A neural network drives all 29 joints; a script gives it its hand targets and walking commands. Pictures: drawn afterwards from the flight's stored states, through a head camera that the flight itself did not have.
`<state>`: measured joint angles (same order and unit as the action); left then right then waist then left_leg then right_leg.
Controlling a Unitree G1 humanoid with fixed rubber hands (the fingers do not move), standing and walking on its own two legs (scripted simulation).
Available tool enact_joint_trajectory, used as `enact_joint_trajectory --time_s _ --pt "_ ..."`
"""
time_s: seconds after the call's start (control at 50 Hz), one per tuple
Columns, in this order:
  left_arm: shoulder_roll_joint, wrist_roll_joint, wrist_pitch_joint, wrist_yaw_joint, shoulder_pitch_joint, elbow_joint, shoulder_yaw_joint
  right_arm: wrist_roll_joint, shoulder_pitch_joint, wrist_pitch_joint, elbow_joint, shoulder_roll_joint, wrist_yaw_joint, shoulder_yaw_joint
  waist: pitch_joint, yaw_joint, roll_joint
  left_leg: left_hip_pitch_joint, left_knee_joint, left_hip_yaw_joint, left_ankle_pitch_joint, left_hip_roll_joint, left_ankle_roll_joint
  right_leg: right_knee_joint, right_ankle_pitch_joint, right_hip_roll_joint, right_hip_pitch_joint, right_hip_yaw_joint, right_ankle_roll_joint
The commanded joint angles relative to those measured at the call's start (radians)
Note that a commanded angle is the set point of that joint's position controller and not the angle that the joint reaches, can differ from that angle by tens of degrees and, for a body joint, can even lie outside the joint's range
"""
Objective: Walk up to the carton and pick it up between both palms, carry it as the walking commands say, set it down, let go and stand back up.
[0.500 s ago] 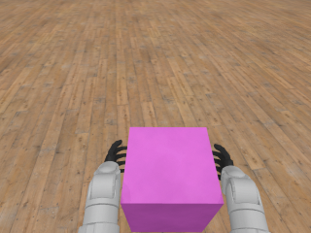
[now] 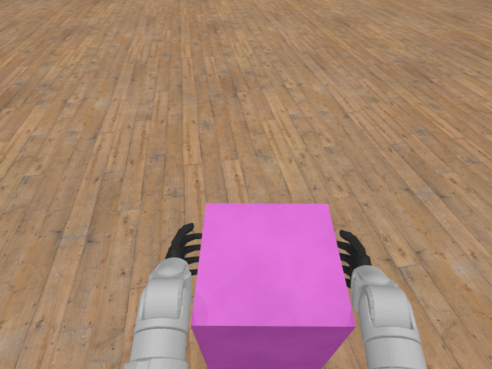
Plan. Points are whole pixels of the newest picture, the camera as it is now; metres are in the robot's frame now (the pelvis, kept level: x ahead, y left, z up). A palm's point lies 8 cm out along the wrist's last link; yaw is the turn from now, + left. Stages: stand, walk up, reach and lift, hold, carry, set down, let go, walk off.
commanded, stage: hold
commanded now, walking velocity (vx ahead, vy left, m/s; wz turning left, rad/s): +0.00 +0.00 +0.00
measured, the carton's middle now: (265, 290) +0.28 +0.00 -0.03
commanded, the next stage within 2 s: carry in 0.60 s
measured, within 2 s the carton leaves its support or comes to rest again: neither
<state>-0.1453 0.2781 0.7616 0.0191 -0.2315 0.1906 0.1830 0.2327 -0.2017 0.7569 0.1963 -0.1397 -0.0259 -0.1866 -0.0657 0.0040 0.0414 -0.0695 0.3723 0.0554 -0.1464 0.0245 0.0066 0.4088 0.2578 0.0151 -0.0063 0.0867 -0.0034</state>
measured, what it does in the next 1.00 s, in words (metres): shifts its weight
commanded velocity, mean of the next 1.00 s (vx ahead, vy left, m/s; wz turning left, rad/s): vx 0.00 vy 0.05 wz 0.00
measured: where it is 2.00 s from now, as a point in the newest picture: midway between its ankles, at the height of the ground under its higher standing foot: outside the picture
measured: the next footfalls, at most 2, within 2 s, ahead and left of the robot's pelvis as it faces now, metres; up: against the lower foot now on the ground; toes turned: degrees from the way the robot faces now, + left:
none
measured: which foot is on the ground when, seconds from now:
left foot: down 0.00-1.00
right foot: down 0.00-1.00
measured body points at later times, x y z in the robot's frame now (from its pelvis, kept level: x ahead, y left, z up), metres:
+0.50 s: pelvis +0.00 +0.00 +0.00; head -0.04 +0.01 +0.45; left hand +0.29 +0.15 +0.03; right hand +0.29 -0.15 +0.03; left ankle +0.05 +0.12 -0.74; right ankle -0.01 -0.13 -0.74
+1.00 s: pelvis +0.00 +0.06 -0.02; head -0.01 +0.07 +0.43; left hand +0.27 +0.25 +0.06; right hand +0.29 -0.05 +0.06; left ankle +0.05 +0.16 -0.74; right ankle +0.00 -0.08 -0.74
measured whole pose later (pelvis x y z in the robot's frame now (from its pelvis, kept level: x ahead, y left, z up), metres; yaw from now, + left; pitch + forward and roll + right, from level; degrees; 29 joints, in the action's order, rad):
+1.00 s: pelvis +0.00 +0.06 -0.02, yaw +5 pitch +4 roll +0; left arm -0.13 0.11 1.14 0.10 -0.19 -0.26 0.13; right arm 0.09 -0.15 1.15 -0.27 -0.13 0.09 -0.11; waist 0.12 0.03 0.02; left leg -0.46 0.61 -0.06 -0.23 0.02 -0.05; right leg 0.68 0.45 -0.06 0.39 -0.04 -0.04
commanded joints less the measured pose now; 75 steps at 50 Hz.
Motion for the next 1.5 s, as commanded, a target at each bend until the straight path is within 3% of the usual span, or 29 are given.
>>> enact_joint_trajectory --time_s 0.0,0.04,0.1,0.12,0.14,0.24,0.42,0.54,0.56,0.58,0.6,0.64,0.68,0.7,0.74,0.78,0.8,0.82,0.84,0.86,0.88,0.9,0.94,0.98,1.0,1.08,1.24,1.42,1.48 --pt "-0.916 -0.277 -0.028 -0.242 -0.438 -0.055 -0.565 -0.227 -0.519 -0.052 -0.09 -0.891 -0.19 0.537 0.238 -0.005 -0.041 0.213 -0.026 0.027 0.127 0.055 0.001 -0.107 -0.151 0.059 0.174 0.0 0.012" --pt "-0.902 -0.274 -0.031 -0.243 -0.431 -0.059 -0.557 -0.229 -0.52 -0.052 -0.099 -0.892 -0.189 0.546 0.241 0.006 -0.034 0.215 -0.025 0.026 0.13 0.058 -0.002 -0.108 -0.169 0.058 0.171 0.002 0.009" --pt "-0.903 -0.282 -0.032 -0.243 -0.444 -0.064 -0.566 -0.224 -0.512 -0.051 -0.09 -0.89 -0.188 0.543 0.233 -0.006 -0.021 0.22 -0.024 0.027 0.117 0.057 0.0 -0.108 -0.16 0.057 0.179 0.002 0.008" --pt "-0.898 -0.271 -0.026 -0.244 -0.41 -0.044 -0.551 -0.229 -0.509 -0.048 -0.096 -0.889 -0.187 0.547 0.212 0.008 -0.03 0.199 -0.028 0.022 0.125 0.059 -0.003 -0.109 -0.172 0.057 0.173 0.0 0.006" --pt "-0.903 -0.281 -0.028 -0.245 -0.422 -0.049 -0.561 -0.228 -0.511 -0.049 -0.096 -0.889 -0.186 0.549 0.22 -0.006 -0.009 0.222 -0.023 0.03 0.122 0.056 -0.003 -0.111 -0.167 0.058 0.182 0.001 0.005" --pt "-0.898 -0.28 -0.032 -0.247 -0.437 -0.06 -0.563 -0.221 -0.498 -0.05 -0.079 -0.896 -0.184 0.537 0.229 -0.002 -0.044 0.216 -0.024 0.026 0.122 0.055 -0.001 -0.108 -0.172 0.054 0.187 0.005 0.009" --pt "-0.899 -0.277 -0.032 -0.251 -0.441 -0.051 -0.562 -0.223 -0.519 -0.052 -0.086 -0.909 -0.184 0.542 0.223 -0.001 -0.017 0.203 -0.021 0.021 0.11 0.059 -0.004 -0.108 -0.173 0.053 0.179 0.004 0.004" --pt "-0.894 -0.271 -0.03 -0.249 -0.439 -0.052 -0.558 -0.218 -0.506 -0.052 -0.071 -0.903 -0.182 0.53 0.219 -0.001 -0.047 0.209 -0.025 0.017 0.104 0.058 -0.001 -0.11 -0.168 0.051 0.187 0.006 0.007" --pt "-0.897 -0.281 -0.033 -0.249 -0.445 -0.056 -0.565 -0.217 -0.509 -0.054 -0.078 -0.902 -0.182 0.535 0.226 -0.006 -0.013 0.208 -0.021 0.026 0.104 0.056 -0.004 -0.109 -0.162 0.054 0.184 0.004 0.007" --pt "-0.907 -0.324 -0.025 -0.245 -0.483 -0.096 -0.625 -0.3 -0.566 -0.04 -0.157 -0.872 -0.189 0.618 0.346 0.018 -0.119 -0.022 0.074 0.094 0.178 -0.123 -0.068 0.031 -0.028 -0.091 0.186 -0.017 0.034" --pt "-0.902 -0.315 -0.018 -0.235 -0.44 -0.043 -0.588 -0.287 -0.528 -0.028 -0.108 -0.874 -0.196 0.61 0.376 0.022 -0.121 -0.127 0.118 0.105 0.123 -0.112 -0.063 0.03 -0.007 -0.126 0.154 0.07 0.05" --pt "-0.909 -0.32 -0.012 -0.223 -0.472 -0.058 -0.6 -0.302 -0.55 -0.002 -0.122 -0.883 -0.193 0.645 0.339 0.018 0.019 -0.359 0.292 0.036 0.061 -0.057 -0.021 -0.017 -0.133 -0.275 0.145 0.234 0.107" --pt "-0.902 -0.347 0.026 -0.209 -0.471 -0.112 -0.63 -0.36 -0.651 0.039 -0.227 -0.885 -0.185 0.7 0.351 0.018 0.14 -0.538 0.531 -0.007 -0.31 -0.045 0.013 -0.047 -0.429 -0.451 0.127 0.374 0.228" --pt "-0.896 -0.372 0.047 -0.2 -0.506 -0.163 -0.663 -0.371 -0.675 0.059 -0.268 -0.876 -0.176 0.714 0.359 0.014 0.127 -0.585 0.594 0.013 -0.33 -0.071 0.019 -0.047 -0.485 -0.472 0.128 0.373 0.247" --pt "-0.869 -0.415 0.113 -0.183 -0.486 -0.262 -0.701 -0.416 -0.667 0.117 -0.349 -0.851 -0.159 0.746 0.377 0.004 0.139 -0.588 0.584 -0.014 -0.275 -0.092 0.026 -0.001 -0.536 -0.437 0.143 0.269 0.215" --pt "-0.845 -0.451 0.187 -0.167 -0.443 -0.335 -0.72 -0.448 -0.599 0.186 -0.407 -0.83 -0.138 0.757 0.42 -0.001 0.187 -0.426 0.365 -0.059 -0.2 -0.076 0.015 0.079 -0.517 -0.327 0.215 0.109 0.128" --pt "-0.833 -0.466 0.225 -0.163 -0.434 -0.371 -0.729 -0.461 -0.552 0.222 -0.433 -0.825 -0.128 0.768 0.437 -0.01 0.189 -0.323 0.215 -0.105 -0.129 -0.039 0.003 0.132 -0.446 -0.28 0.263 0.048 0.087" --pt "-0.818 -0.472 0.26 -0.16 -0.402 -0.387 -0.731 -0.473 -0.527 0.255 -0.454 -0.814 -0.121 0.773 0.438 -0.013 0.149 -0.229 0.059 -0.105 -0.014 -0.026 -0.011 0.193 -0.309 -0.235 0.31 0.017 0.037" --pt "-0.818 -0.481 0.294 -0.157 -0.372 -0.427 -0.752 -0.492 -0.495 0.289 -0.484 -0.822 -0.117 0.787 0.475 -0.008 0.055 -0.072 0.022 -0.026 0.086 -0.106 -0.019 0.29 -0.162 -0.191 0.398 -0.033 -0.013" --pt "-0.797 -0.475 0.326 -0.157 -0.346 -0.406 -0.75 -0.477 -0.439 0.315 -0.436 -0.799 -0.117 0.745 0.486 -0.003 -0.222 0.01 0.007 0.237 0.501 -0.336 -0.098 0.402 0.172 -0.096 0.538 -0.108 -0.087" --pt "-0.797 -0.519 0.354 -0.161 -0.407 -0.488 -0.787 -0.495 -0.432 0.334 -0.481 -0.79 -0.109 0.755 0.516 0.003 -0.301 -0.005 0.055 0.247 0.59 -0.374 -0.16 0.403 0.361 -0.083 0.49 -0.133 -0.09" --pt "-0.816 -0.552 0.371 -0.166 -0.435 -0.516 -0.803 -0.504 -0.465 0.354 -0.538 -0.794 -0.103 0.764 0.505 0.004 -0.234 -0.045 0.061 0.217 0.531 -0.341 -0.173 0.386 0.356 -0.081 0.477 -0.146 -0.072" --pt "-0.853 -0.612 0.398 -0.179 -0.503 -0.543 -0.83 -0.5 -0.511 0.38 -0.603 -0.8 -0.097 0.757 0.477 0.005 -0.179 -0.102 0.055 0.171 0.412 -0.298 -0.164 0.297 0.262 -0.062 0.443 -0.175 -0.033" --pt "-0.884 -0.615 0.43 -0.186 -0.439 -0.519 -0.818 -0.49 -0.478 0.411 -0.632 -0.803 -0.1 0.749 0.487 0.01 -0.192 -0.144 0.049 0.113 0.269 -0.256 -0.132 0.179 0.107 -0.04 0.355 -0.211 -0.015" --pt "-0.882 -0.608 0.438 -0.186 -0.42 -0.517 -0.808 -0.488 -0.454 0.426 -0.623 -0.804 -0.105 0.749 0.49 0.01 -0.183 -0.127 0.044 0.082 0.184 -0.234 -0.121 0.162 0.096 -0.042 0.349 -0.2 -0.014" --pt "-0.87 -0.601 0.465 -0.196 -0.424 -0.509 -0.781 -0.483 -0.447 0.46 -0.593 -0.827 -0.112 0.741 0.423 0.006 -0.096 -0.228 -0.027 0.091 -0.16 -0.2 -0.098 0.127 0.116 -0.052 0.295 -0.183 -0.018" --pt "-0.897 -0.587 0.478 -0.201 -0.422 -0.471 -0.759 -0.503 -0.469 0.476 -0.55 -0.87 -0.132 0.746 0.385 0.006 -0.108 -0.27 -0.009 0.086 -0.148 -0.177 -0.072 0.101 0.092 -0.095 0.288 -0.126 -0.008" --pt "-0.901 -0.581 0.468 -0.198 -0.414 -0.47 -0.749 -0.521 -0.5 0.469 -0.551 -0.89 -0.132 0.772 0.406 0.002 -0.031 -0.218 0.084 0.04 0.073 -0.147 -0.062 0.046 0.007 -0.146 0.296 -0.056 0.012" --pt "-0.904 -0.58 0.465 -0.197 -0.42 -0.484 -0.755 -0.522 -0.502 0.468 -0.559 -0.887 -0.133 0.778 0.407 0.002 -0.041 -0.212 0.098 0.027 0.12 -0.144 -0.058 0.049 -0.035 -0.153 0.289 -0.05 0.02"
